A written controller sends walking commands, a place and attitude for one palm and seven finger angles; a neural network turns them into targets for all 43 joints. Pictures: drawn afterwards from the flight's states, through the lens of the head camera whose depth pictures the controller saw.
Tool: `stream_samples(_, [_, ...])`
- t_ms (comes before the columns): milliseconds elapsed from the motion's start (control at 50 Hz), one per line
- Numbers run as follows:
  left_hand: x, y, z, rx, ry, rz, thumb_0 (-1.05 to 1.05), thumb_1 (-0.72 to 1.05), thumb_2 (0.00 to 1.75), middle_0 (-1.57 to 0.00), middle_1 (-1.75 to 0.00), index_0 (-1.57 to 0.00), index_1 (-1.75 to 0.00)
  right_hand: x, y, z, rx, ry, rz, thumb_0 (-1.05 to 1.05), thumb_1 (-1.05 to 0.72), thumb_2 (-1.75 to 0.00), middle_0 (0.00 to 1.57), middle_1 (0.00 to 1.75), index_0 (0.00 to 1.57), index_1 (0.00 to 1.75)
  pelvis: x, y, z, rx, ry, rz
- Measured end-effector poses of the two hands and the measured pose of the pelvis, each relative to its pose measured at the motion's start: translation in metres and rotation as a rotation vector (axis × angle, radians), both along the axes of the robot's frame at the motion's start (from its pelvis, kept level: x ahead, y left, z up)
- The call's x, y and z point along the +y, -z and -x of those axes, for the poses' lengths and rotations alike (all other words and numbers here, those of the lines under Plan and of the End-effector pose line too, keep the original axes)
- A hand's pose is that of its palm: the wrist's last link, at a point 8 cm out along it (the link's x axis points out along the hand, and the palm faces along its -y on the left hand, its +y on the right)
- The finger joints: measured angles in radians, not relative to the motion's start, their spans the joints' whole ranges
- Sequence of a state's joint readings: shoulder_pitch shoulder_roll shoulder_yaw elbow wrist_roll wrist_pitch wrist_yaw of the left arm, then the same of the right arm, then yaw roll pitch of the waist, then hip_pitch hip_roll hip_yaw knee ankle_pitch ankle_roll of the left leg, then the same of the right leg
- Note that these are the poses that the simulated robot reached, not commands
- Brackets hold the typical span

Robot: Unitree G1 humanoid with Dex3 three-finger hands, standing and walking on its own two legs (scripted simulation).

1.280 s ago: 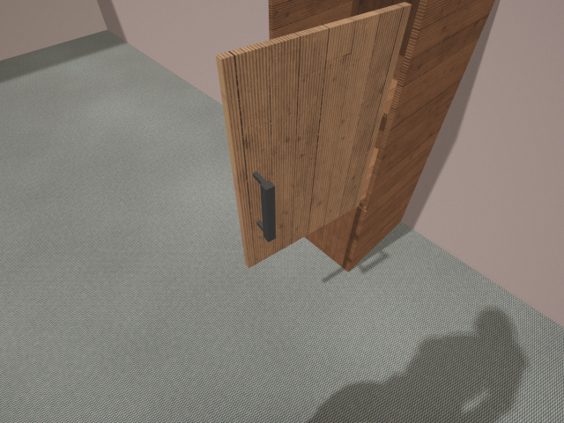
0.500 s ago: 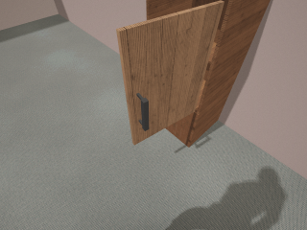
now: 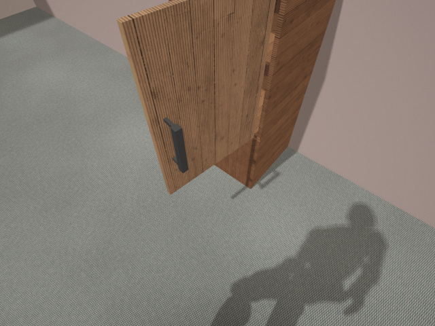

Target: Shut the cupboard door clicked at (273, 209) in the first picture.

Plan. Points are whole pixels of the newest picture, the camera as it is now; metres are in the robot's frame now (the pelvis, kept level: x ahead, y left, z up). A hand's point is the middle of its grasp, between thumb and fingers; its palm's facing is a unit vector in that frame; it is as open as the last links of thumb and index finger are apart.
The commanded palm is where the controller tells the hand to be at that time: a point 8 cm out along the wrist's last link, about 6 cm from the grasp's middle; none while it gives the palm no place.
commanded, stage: walk to a spot facing it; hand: left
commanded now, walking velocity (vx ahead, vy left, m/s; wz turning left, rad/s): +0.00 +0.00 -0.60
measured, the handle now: (176, 146) +0.56 +0.16 -0.09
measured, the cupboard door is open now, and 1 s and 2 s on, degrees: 80 80 80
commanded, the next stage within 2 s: none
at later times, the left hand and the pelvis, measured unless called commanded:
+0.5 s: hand out of the picture +0.09 +0.15 -0.15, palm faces -0.18 -0.95 -0.26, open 7.4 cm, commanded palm none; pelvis +0.02 -0.04 +0.01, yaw -17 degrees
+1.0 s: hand (189, 264) +0.26 +0.09 -0.16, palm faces -0.56 -0.78 -0.27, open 7.4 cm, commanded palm none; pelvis +0.04 -0.04 -0.01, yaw -35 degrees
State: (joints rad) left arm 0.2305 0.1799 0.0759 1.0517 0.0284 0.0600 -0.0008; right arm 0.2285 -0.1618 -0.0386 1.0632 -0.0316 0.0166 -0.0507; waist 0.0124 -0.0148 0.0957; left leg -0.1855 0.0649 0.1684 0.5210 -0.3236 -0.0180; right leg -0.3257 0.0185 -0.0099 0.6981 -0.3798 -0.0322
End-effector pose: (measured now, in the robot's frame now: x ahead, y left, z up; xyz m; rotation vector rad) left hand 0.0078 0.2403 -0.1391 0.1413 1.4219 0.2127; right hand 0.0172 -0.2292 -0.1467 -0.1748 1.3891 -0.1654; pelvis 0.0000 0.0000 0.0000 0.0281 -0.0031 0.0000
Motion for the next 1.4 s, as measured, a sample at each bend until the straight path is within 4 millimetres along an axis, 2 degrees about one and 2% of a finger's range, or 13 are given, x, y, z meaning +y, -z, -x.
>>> stream_samples(160, [-0.011, -0.012, -0.054, -0.124, 0.098, -0.092, 0.00, 0.91, 0.90, -0.20, -0.30, -0.20, -0.30, -0.041, 0.022, 0.004, 0.003, 0.060, -0.022, 0.00, -0.91, -0.90, 0.20, 0.30, 0.20, 0.30, -0.029, 0.011, -0.001, -0.002, 0.065, -0.002])
stream_samples(340, [-0.040, -0.027, -0.071, -0.080, 0.204, -0.073, 0.00, 0.91, 0.90, -0.20, -0.30, -0.20, -0.30, -0.079, -0.013, -0.047, -0.173, 0.132, 0.018, 0.01, -0.91, -0.90, 0.20, 0.30, 0.20, 0.30, -0.045, -0.011, -0.007, 0.037, 0.191, -0.033])
stream_samples(480, [-0.047, -0.024, -0.088, -0.074, 0.264, -0.041, 0.00, 0.91, 0.90, -0.21, -0.30, -0.20, -0.30, -0.084, -0.029, -0.078, -0.279, 0.177, 0.051, 0.00, -0.91, -0.90, 0.20, 0.30, 0.20, 0.30, -0.041, -0.012, -0.017, 0.041, 0.280, -0.020])
stream_samples(620, [-0.033, -0.011, -0.116, -0.065, 0.333, -0.015, 0.00, 0.91, 0.90, -0.21, -0.30, -0.20, -0.30, -0.070, -0.040, -0.086, -0.329, 0.228, 0.081, 0.00, -0.91, -0.90, 0.20, 0.30, 0.20, 0.30, -0.025, -0.009, -0.030, 0.051, 0.358, -0.004])
stream_samples(700, [-0.023, 0.004, -0.148, -0.078, 0.382, -0.001, 0.01, 0.91, 0.90, -0.21, -0.30, -0.20, -0.30, -0.059, -0.036, -0.070, -0.325, 0.263, 0.123, 0.00, -0.91, -0.90, 0.20, 0.30, 0.20, 0.30, -0.013, 0.001, -0.040, 0.059, 0.389, 0.025])
stream_samples(820, [-0.033, -0.008, -0.206, -0.149, 0.494, 0.012, 0.01, 0.91, 0.90, -0.20, -0.30, -0.20, -0.30, -0.042, -0.040, -0.010, -0.181, 0.329, 0.123, 0.00, -0.90, -0.90, 0.21, 0.30, 0.20, 0.30, -0.014, -0.010, -0.044, 0.053, 0.469, 0.049])
stream_samples(900, [-0.059, -0.014, -0.240, -0.182, 0.598, 0.021, 0.01, 0.91, 0.90, -0.20, -0.29, -0.19, -0.30, -0.039, -0.035, 0.033, -0.116, 0.427, 0.111, 0.00, -0.90, -0.90, 0.21, 0.30, 0.20, 0.30, -0.020, -0.010, -0.046, 0.050, 0.537, 0.060])
stream_samples(980, [-0.099, -0.016, -0.269, -0.223, 0.714, 0.020, 0.01, 0.91, 0.90, -0.20, -0.29, -0.19, -0.30, -0.043, -0.020, 0.078, -0.072, 0.537, 0.095, 0.00, -0.90, -0.90, 0.21, 0.30, 0.20, 0.30, -0.035, 0.000, -0.045, 0.043, 0.602, 0.050])
stream_samples(1060, [-0.135, -0.013, -0.284, -0.278, 0.801, 0.010, 0.00, 0.91, 0.90, -0.20, -0.29, -0.19, -0.30, -0.054, -0.003, 0.111, -0.027, 0.635, 0.093, 0.01, -0.90, -0.90, 0.21, 0.30, 0.20, 0.30, -0.045, 0.012, -0.043, 0.034, 0.656, 0.034])
stream_samples(1140, [-0.155, -0.016, -0.285, -0.259, 0.848, 0.023, 0.00, 0.91, 0.90, -0.20, -0.30, -0.20, -0.30, -0.059, -0.014, 0.116, -0.038, 0.690, 0.112, 0.01, -0.91, -0.90, 0.20, 0.30, 0.20, 0.30, -0.048, 0.003, -0.045, 0.030, 0.702, 0.017])
stream_samples(1240, [-0.170, -0.007, -0.289, -0.221, 0.899, 0.069, 0.00, 0.91, 0.90, -0.20, -0.30, -0.20, -0.30, -0.058, -0.029, 0.103, -0.105, 0.735, 0.147, 0.01, -0.91, -0.90, 0.20, 0.30, 0.20, 0.30, -0.047, 0.000, -0.054, 0.034, 0.764, 0.007])
stream_samples(1320, [-0.179, 0.009, -0.302, -0.195, 0.926, 0.106, 0.01, 0.91, 0.90, -0.21, -0.30, -0.20, -0.30, -0.045, -0.027, 0.095, -0.140, 0.763, 0.184, 0.00, -0.91, -0.90, 0.20, 0.30, 0.20, 0.30, -0.043, 0.009, -0.067, 0.055, 0.809, 0.027])
stream_samples(1400, [-0.195, 0.003, -0.314, -0.190, 0.963, 0.125, 0.01, 0.91, 0.90, -0.20, -0.30, -0.20, -0.30, -0.023, -0.034, 0.100, -0.106, 0.788, 0.152, 0.00, -0.91, -0.90, 0.20, 0.30, 0.20, 0.30, -0.048, 0.000, -0.070, 0.054, 0.857, 0.036])
